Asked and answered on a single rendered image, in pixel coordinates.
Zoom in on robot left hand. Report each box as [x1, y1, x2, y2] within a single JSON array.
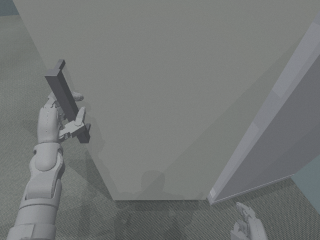
[[37, 91, 86, 145]]

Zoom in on handle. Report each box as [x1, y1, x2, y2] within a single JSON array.
[[45, 59, 91, 144]]

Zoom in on fridge door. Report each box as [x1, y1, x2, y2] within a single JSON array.
[[12, 0, 320, 201]]

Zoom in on robot left forearm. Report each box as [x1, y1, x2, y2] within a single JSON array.
[[6, 142, 66, 240]]

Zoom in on robot right hand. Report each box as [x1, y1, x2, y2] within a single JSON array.
[[230, 202, 268, 240]]

